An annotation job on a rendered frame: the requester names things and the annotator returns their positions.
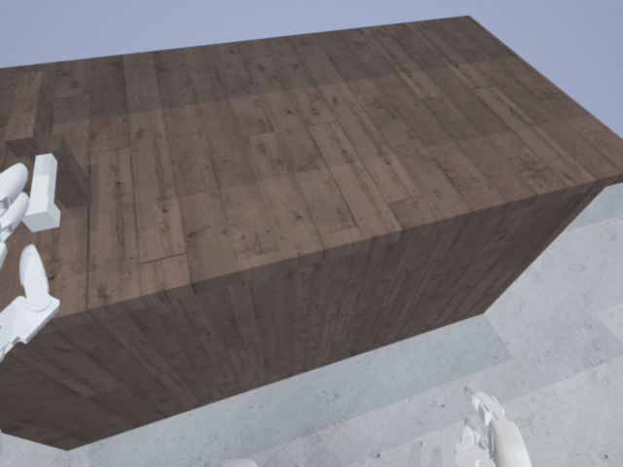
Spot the robot left hand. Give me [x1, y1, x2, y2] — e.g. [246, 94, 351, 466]
[0, 163, 59, 363]

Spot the robot right hand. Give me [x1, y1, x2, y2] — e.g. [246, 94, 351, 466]
[456, 385, 532, 467]

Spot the tap lever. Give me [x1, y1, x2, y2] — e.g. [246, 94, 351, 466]
[22, 153, 60, 233]

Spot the counter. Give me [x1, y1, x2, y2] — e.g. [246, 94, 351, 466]
[0, 16, 623, 451]

